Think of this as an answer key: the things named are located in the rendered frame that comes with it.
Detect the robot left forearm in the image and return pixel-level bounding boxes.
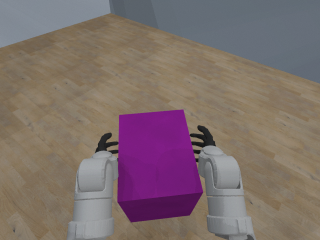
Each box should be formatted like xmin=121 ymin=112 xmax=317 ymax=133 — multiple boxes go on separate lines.
xmin=66 ymin=150 xmax=119 ymax=240

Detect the right robot hand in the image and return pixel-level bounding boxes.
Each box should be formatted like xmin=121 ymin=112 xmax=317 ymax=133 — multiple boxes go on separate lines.
xmin=190 ymin=125 xmax=216 ymax=162

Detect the carton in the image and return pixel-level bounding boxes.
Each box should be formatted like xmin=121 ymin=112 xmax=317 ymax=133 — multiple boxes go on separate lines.
xmin=117 ymin=109 xmax=203 ymax=223

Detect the robot right forearm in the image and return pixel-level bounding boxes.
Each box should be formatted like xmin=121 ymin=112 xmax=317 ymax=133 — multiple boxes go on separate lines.
xmin=198 ymin=145 xmax=256 ymax=240

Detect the left robot hand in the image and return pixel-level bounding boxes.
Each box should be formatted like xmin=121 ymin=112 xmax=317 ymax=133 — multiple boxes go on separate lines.
xmin=95 ymin=132 xmax=119 ymax=161

